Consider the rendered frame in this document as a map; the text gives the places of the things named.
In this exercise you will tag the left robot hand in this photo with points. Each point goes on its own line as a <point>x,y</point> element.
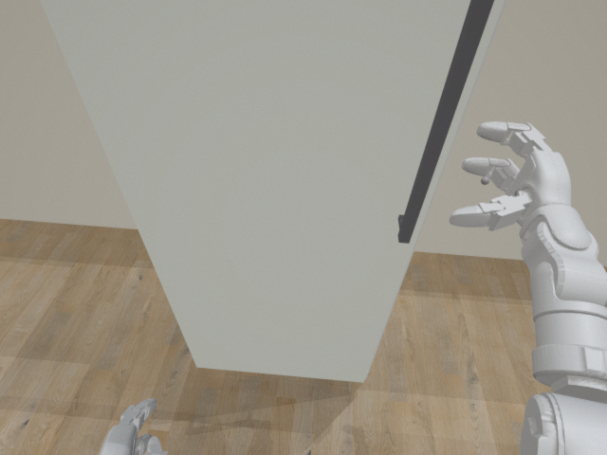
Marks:
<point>122,438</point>

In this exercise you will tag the fridge door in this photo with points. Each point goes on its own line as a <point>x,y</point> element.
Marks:
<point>265,149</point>

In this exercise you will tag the handle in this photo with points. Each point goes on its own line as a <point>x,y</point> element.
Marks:
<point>465,51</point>

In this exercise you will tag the robot right forearm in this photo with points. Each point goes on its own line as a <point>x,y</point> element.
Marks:
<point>569,299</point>

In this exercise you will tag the right robot hand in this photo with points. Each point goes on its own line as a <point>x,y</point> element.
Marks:
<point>543,179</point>

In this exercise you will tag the robot right upper arm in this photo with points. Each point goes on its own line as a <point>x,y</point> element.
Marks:
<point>556,424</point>

